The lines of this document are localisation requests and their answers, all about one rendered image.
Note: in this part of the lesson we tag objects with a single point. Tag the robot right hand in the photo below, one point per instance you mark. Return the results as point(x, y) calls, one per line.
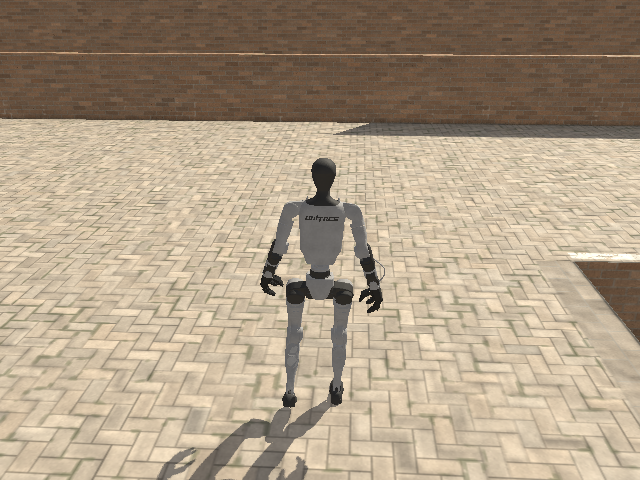
point(376, 296)

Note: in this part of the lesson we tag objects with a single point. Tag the robot right upper arm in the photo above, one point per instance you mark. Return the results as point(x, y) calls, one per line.
point(353, 212)

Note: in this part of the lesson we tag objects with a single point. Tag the right robot foot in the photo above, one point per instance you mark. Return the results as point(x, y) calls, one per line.
point(336, 396)

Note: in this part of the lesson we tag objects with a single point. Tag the robot left upper arm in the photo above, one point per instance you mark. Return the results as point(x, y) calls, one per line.
point(290, 210)

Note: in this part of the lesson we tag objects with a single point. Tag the robot left hand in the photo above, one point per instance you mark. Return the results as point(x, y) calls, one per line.
point(276, 280)

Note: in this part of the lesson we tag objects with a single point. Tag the right robot forearm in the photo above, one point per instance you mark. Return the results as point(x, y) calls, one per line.
point(369, 269)

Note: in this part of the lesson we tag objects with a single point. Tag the robot torso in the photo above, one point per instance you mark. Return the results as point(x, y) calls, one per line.
point(321, 235)

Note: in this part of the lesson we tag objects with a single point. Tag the left robot forearm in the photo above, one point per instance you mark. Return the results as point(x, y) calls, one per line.
point(272, 262)

